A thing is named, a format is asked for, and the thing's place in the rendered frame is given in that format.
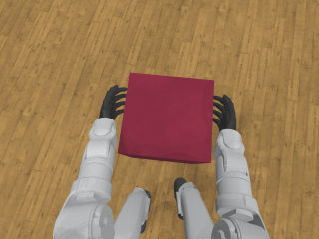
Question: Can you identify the right robot shin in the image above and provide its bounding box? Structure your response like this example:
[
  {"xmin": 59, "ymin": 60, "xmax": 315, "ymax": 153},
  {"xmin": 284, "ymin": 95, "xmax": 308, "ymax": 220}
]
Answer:
[{"xmin": 179, "ymin": 182, "xmax": 200, "ymax": 194}]

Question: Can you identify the robot left hand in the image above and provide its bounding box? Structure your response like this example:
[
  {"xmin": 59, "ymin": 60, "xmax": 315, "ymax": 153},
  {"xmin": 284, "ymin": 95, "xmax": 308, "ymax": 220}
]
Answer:
[{"xmin": 99, "ymin": 85, "xmax": 127, "ymax": 120}]

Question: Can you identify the carton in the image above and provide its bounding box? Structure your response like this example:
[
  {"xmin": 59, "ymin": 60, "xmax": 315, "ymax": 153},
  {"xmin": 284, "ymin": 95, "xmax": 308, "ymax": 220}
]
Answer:
[{"xmin": 117, "ymin": 72, "xmax": 214, "ymax": 164}]

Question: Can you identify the right robot forearm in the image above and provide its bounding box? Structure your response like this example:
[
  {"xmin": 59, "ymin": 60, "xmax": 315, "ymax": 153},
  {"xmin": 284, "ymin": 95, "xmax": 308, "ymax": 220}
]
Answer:
[{"xmin": 213, "ymin": 129, "xmax": 268, "ymax": 234}]

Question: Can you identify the left robot upper arm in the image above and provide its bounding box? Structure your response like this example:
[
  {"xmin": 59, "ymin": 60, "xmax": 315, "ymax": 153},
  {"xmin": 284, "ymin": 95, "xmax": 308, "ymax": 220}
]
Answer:
[{"xmin": 53, "ymin": 201, "xmax": 115, "ymax": 239}]

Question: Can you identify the left robot forearm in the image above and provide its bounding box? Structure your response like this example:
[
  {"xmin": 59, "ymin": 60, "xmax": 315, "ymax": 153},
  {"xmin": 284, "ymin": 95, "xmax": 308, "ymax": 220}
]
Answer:
[{"xmin": 53, "ymin": 118, "xmax": 118, "ymax": 239}]

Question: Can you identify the robot right hand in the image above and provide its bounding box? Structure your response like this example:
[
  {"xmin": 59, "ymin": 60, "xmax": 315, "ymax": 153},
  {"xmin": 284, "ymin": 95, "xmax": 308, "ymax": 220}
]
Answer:
[{"xmin": 212, "ymin": 94, "xmax": 237, "ymax": 132}]

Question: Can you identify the left robot thigh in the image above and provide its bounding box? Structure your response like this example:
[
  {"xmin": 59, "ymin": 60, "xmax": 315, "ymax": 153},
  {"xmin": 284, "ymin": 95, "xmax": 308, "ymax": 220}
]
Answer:
[{"xmin": 114, "ymin": 192, "xmax": 151, "ymax": 239}]

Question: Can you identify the right robot upper arm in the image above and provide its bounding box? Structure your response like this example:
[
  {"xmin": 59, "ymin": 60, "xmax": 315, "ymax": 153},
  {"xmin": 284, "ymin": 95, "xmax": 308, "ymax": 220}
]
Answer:
[{"xmin": 211, "ymin": 217, "xmax": 270, "ymax": 239}]

